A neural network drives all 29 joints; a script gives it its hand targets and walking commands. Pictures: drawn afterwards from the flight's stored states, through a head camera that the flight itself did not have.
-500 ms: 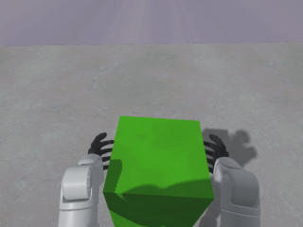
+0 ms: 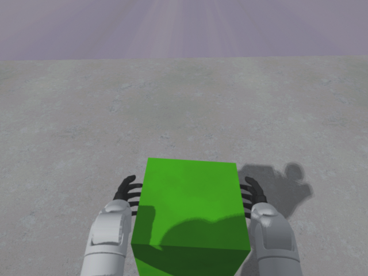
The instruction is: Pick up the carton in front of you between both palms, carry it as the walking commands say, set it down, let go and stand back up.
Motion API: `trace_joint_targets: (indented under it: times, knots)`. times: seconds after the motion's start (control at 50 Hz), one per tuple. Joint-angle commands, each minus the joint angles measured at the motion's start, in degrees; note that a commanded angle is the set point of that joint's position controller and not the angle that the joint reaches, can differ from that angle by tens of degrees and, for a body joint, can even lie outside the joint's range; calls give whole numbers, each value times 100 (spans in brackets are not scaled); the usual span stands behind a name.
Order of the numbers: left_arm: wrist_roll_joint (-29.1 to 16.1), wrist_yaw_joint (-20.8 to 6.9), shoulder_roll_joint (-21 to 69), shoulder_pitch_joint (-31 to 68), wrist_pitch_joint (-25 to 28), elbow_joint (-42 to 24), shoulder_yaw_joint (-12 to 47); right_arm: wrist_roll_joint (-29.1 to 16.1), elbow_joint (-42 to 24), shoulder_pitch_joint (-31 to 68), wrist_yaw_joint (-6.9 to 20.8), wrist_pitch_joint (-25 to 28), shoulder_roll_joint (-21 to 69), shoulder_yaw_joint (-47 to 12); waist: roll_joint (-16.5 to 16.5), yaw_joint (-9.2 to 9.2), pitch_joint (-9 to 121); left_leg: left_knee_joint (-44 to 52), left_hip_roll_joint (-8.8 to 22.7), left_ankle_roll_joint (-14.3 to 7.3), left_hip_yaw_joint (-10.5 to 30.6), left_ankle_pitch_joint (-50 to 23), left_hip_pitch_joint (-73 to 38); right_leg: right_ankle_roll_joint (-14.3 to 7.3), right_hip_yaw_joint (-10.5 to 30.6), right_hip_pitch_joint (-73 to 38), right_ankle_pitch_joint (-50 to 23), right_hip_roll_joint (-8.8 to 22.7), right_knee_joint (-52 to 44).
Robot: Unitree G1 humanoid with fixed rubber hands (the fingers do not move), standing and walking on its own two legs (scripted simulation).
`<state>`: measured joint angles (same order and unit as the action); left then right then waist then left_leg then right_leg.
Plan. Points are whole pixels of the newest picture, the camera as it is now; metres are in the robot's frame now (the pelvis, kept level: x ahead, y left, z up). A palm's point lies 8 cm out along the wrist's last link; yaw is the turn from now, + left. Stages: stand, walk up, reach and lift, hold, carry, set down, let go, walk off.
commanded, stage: carry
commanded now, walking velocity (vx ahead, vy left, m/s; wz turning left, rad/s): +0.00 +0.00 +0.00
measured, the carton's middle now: (187, 224) +0.28 +0.00 -0.04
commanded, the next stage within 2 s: hold in 1.22 s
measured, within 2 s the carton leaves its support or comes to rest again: neither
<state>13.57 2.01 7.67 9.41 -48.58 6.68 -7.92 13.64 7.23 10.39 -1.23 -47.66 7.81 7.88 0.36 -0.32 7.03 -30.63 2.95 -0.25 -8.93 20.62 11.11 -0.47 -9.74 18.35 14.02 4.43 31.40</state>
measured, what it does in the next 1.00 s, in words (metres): stands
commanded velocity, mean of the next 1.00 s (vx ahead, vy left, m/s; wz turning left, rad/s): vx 0.00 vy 0.00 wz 0.00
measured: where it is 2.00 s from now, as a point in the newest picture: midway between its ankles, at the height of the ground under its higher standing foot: outside the picture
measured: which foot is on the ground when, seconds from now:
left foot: down 0.00-1.00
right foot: down 0.00-1.00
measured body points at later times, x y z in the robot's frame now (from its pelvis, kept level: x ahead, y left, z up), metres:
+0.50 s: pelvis -0.03 +0.00 +0.00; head -0.06 +0.00 +0.45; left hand +0.27 +0.16 +0.03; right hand +0.27 -0.15 +0.03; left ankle -0.05 +0.10 -0.73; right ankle +0.03 -0.11 -0.73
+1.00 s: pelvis -0.03 +0.02 +0.00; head -0.06 +0.02 +0.45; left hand +0.27 +0.17 +0.03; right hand +0.27 -0.13 +0.04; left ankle -0.05 +0.10 -0.73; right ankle +0.03 -0.11 -0.73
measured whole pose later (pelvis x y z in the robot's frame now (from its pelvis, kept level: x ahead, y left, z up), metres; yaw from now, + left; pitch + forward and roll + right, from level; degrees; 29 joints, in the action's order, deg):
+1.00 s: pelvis -0.03 +0.02 +0.00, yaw +0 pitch +1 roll +0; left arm 14.4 2.0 8.2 12.8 -42.3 11.8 -10.4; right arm 14.7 12.1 13.7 -0.9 -41.2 8.4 10.9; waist 0.2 0.1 5.9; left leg -31.0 2.0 -2.0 -9.6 17.9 14.4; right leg 0.5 -8.8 20.4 9.1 5.3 28.7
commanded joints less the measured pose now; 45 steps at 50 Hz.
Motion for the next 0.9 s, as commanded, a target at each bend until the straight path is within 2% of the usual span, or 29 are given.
trace_joint_targets:
  times: [0.0, 0.06, 0.12, 0.24, 0.32, 0.54, 0.68, 0.88]
  knots:
    - [-1303, -1381, 4987, 3230, 983, 184, 2578, -1170, 452, 2844, 1304, 869, 5065, -2564, -63, 27, 912, 720, 583, -80, 544, -740, 244, -85, 652, -646, -948, 570, -622]
    - [-1199, -1431, 5178, 3397, 1275, 499, 2463, -1042, 775, 2976, 1357, 1170, 5230, -2417, -6, 35, 1071, 713, 571, -83, 546, -710, 196, -89, 653, -678, -918, 563, -651]
    - [-1215, -1458, 5362, 3444, 1376, 545, 2547, -1052, 790, 3046, 1396, 1273, 5405, -2499, 0, 38, 1224, 672, 569, -91, 562, -727, 178, -86, 653, -730, -962, 560, -643]
    - [-1413, -1427, 5403, 3138, 1016, 163, 2880, -1242, 445, 2722, 1371, 903, 5471, -2833, -72, 34, 1215, 658, 594, -114, 591, -733, 224, -53, 648, -645, -946, 543, -620]
    - [-1373, -1411, 5225, 3011, 849, 160, 2761, -1197, 405, 2607, 1341, 732, 5305, -2705, -82, 35, 1129, 638, 611, -117, 589, -830, 310, -28, 658, -609, -1061, 548, -605]
    - [-1547, -1406, 5334, 3232, 920, -159, 3025, -1396, 154, 2804, 1348, 806, 5402, -2924, -11, 35, 1259, 628, 618, -138, 617, -997, 266, -23, 642, -665, -1127, 538, -555]
    - [-1415, -1390, 5172, 2955, 870, 14, 2869, -1275, 285, 2570, 1345, 764, 5257, -2783, -12, 37, 1279, 578, 626, -155, 610, -1244, 244, -10, 632, -686, -1268, 538, -502]
    - [-1468, -1418, 5281, 3193, 919, 38, 2903, -1305, 332, 2749, 1371, 808, 5355, -2775, -3, 40, 1106, 665, 631, -172, 631, -1156, 322, 29, 618, -607, -1085, 519, -533]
